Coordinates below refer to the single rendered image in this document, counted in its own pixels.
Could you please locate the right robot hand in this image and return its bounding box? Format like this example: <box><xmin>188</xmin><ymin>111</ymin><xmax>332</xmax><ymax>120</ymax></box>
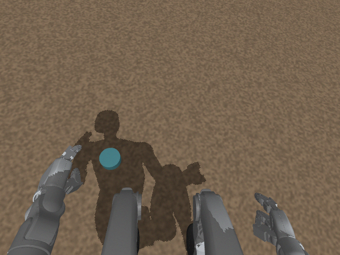
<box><xmin>253</xmin><ymin>193</ymin><xmax>296</xmax><ymax>246</ymax></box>

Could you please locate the tin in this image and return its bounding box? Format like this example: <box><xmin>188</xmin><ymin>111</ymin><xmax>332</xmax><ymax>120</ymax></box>
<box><xmin>99</xmin><ymin>148</ymin><xmax>121</xmax><ymax>170</ymax></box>

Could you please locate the left robot hand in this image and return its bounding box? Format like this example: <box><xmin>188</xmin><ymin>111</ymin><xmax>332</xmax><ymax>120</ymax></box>
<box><xmin>37</xmin><ymin>145</ymin><xmax>83</xmax><ymax>194</ymax></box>

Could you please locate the right robot arm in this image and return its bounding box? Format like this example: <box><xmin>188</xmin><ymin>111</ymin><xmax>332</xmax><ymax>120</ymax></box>
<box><xmin>276</xmin><ymin>237</ymin><xmax>309</xmax><ymax>255</ymax></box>

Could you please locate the left robot arm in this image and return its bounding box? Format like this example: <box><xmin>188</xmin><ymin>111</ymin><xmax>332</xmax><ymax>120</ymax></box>
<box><xmin>7</xmin><ymin>186</ymin><xmax>66</xmax><ymax>255</ymax></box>

